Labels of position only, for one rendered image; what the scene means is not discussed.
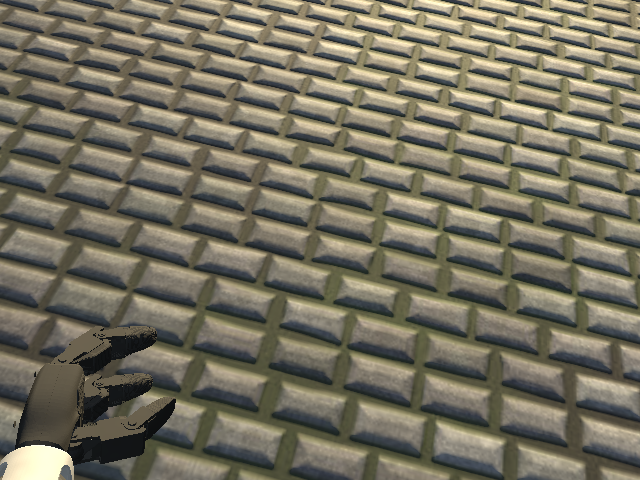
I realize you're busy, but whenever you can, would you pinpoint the left robot forearm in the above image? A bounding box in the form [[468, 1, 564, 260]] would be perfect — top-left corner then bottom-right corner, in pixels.
[[0, 445, 74, 480]]

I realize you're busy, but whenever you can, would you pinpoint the left robot hand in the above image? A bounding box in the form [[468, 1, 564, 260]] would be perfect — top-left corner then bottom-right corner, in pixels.
[[13, 326, 176, 465]]

